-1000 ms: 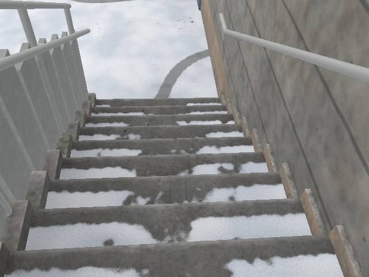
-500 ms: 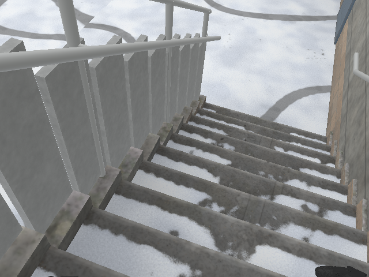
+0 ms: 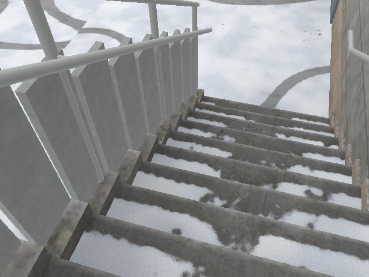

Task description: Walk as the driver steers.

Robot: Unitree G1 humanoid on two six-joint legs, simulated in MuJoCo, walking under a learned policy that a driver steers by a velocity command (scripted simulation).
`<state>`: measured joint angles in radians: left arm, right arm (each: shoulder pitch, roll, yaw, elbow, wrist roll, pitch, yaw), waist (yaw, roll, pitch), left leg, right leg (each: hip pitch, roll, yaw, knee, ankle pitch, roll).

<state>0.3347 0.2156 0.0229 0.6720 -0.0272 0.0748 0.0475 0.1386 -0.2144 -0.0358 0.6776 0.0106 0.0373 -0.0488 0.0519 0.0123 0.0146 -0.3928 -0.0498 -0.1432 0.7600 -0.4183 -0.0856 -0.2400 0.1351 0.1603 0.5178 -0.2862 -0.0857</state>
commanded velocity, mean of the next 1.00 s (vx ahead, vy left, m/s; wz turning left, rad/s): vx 0.40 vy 0.00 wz -0.28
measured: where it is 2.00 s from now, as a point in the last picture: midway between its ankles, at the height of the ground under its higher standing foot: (241, 261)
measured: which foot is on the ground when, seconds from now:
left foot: up 0.00-0.10, down 0.12-0.74, up 0.76-1.00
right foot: down 0.00-0.12, up 0.14-0.70, down 0.72-1.00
